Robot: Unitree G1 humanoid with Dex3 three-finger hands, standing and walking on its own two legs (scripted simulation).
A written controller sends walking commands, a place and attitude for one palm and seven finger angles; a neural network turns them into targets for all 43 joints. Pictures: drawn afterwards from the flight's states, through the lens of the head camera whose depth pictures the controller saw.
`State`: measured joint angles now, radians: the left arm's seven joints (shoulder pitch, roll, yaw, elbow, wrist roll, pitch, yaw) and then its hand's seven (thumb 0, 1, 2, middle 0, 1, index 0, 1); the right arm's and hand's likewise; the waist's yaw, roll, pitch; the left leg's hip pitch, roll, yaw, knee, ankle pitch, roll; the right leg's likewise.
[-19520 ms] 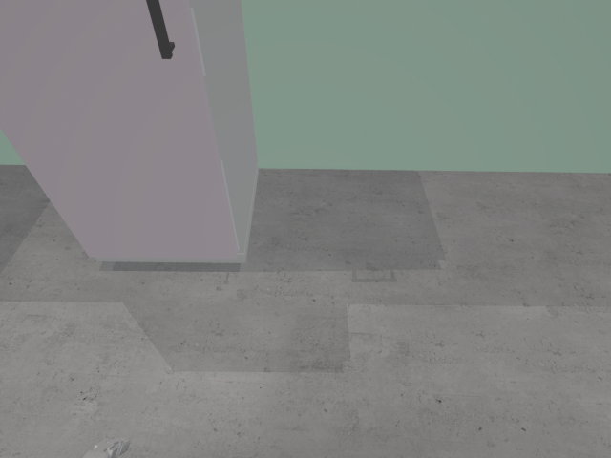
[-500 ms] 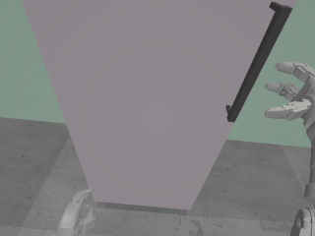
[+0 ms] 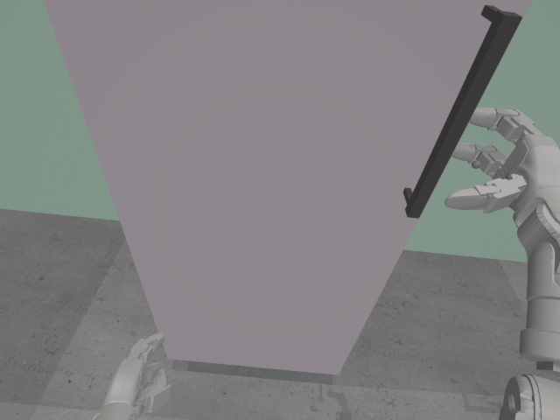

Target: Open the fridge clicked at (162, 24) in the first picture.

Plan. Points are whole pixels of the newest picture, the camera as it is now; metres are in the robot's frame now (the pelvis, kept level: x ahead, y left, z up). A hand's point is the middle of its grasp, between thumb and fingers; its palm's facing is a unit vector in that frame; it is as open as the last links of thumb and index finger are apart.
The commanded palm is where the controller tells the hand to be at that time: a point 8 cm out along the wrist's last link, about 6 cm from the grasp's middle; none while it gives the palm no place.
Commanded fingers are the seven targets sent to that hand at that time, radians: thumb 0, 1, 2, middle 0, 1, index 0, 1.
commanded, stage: feel for the door with the fingertips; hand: right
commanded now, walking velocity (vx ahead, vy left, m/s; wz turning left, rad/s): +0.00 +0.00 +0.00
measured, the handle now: (445, 128) +0.44 -0.19 +0.26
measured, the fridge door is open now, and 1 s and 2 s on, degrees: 0 0 0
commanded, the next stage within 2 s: slide the fingers in behind the handle in 0.60 s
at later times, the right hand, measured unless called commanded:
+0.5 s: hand (479, 156) +0.38 -0.21 +0.25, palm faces +0.06 +1.00 -0.03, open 14.0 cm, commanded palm +0.35 -0.26 +0.26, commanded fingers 0.00 0.50 -0.30 0.30 1.20 0.30 1.20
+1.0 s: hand (482, 158) +0.38 -0.22 +0.25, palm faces +0.08 +1.00 -0.02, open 13.9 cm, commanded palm +0.35 -0.26 +0.26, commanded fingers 0.00 0.50 -0.30 0.30 1.20 0.30 1.20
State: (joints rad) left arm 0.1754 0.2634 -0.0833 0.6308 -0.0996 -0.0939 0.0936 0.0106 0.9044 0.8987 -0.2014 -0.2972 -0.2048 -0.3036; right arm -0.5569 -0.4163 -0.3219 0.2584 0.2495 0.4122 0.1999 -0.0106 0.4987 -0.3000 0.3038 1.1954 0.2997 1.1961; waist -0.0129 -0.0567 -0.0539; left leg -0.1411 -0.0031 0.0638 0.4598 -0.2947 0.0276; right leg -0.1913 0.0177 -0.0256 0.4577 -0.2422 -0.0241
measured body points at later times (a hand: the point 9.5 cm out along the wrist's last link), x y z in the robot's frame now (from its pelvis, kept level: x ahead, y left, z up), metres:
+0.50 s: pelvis +0.00 +0.00 +0.00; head -0.03 +0.02 +0.45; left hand +0.17 +0.24 -0.09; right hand +0.37 -0.27 +0.26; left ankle -0.03 +0.10 -0.74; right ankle +0.00 -0.11 -0.74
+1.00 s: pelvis +0.00 -0.01 +0.00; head -0.03 +0.01 +0.45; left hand +0.15 +0.24 -0.09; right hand +0.37 -0.27 +0.26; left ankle -0.03 +0.10 -0.74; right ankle +0.00 -0.11 -0.74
